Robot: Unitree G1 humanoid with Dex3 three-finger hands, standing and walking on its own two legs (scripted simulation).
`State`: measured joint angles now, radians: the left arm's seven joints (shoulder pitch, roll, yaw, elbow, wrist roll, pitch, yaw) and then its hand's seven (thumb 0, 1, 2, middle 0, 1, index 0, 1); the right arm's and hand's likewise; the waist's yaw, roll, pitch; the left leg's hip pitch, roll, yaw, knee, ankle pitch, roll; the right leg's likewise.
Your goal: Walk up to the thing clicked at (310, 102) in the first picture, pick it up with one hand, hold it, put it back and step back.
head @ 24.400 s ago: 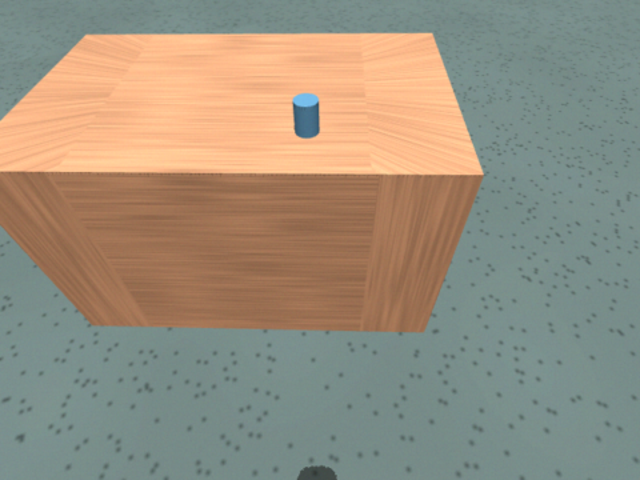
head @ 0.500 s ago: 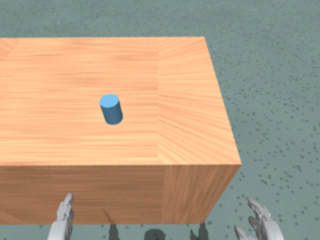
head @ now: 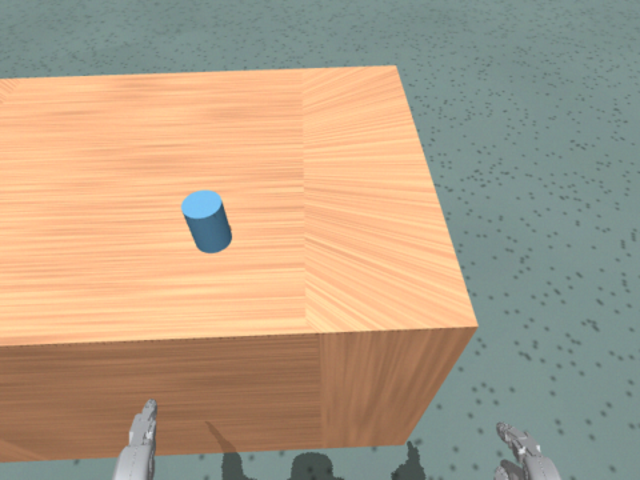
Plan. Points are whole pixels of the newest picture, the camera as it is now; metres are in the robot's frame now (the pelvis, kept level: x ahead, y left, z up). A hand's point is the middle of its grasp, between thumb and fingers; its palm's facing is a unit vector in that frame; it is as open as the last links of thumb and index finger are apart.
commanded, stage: home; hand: left
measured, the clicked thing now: (208, 222) +0.51 +0.19 +0.01
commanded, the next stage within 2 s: stand in 1.86 s
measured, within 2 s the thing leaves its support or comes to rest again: neither
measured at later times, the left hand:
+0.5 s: hand out of the picture +0.04 +0.27 -0.11, palm faces -0.06 -0.92 -0.39, open 17.4 cm
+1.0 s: hand out of the picture +0.01 +0.28 -0.11, palm faces -0.05 -0.93 -0.37, open 17.4 cm
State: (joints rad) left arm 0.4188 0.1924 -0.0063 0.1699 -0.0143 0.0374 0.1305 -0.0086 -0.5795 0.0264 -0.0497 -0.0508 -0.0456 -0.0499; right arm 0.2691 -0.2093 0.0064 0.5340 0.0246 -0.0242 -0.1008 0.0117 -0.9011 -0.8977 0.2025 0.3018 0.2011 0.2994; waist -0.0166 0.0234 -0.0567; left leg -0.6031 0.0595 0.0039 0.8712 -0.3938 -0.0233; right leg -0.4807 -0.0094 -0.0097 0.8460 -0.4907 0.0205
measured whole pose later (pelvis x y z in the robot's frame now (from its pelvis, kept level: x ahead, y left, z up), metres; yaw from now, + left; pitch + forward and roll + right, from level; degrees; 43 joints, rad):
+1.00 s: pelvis -0.03 +0.02 +0.05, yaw +0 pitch -3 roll +0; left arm 0.20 0.35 -0.01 1.13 0.03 -0.02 0.01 0.00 -0.53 0.05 -0.06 -0.06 -0.05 -0.06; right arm 0.14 -0.34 -0.01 1.13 -0.01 0.01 0.01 0.00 -0.90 -0.90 0.20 0.30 0.20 0.30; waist -0.01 0.01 0.04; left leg -0.21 0.01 0.03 0.38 -0.12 0.01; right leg -0.11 -0.05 0.00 0.37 -0.22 0.04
